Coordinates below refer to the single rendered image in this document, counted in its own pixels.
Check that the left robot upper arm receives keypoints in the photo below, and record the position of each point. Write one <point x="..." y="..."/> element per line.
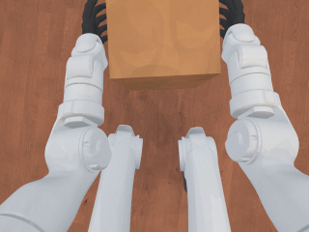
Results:
<point x="74" y="158"/>

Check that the right robot upper arm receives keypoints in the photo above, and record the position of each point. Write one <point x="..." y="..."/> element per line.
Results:
<point x="265" y="150"/>

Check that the right robot thigh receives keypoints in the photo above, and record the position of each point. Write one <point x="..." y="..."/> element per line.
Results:
<point x="207" y="211"/>

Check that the carton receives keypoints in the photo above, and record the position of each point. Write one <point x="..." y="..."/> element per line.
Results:
<point x="163" y="44"/>

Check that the robot left hand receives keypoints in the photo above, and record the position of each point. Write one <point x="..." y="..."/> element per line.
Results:
<point x="91" y="22"/>

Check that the robot right hand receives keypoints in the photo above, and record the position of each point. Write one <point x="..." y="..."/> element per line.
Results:
<point x="234" y="15"/>

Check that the robot left shin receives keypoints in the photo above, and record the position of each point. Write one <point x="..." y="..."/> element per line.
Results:
<point x="112" y="136"/>

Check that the left robot forearm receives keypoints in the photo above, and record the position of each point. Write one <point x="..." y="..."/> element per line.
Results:
<point x="83" y="89"/>

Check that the right robot forearm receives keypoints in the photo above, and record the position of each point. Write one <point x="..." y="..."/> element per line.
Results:
<point x="249" y="76"/>

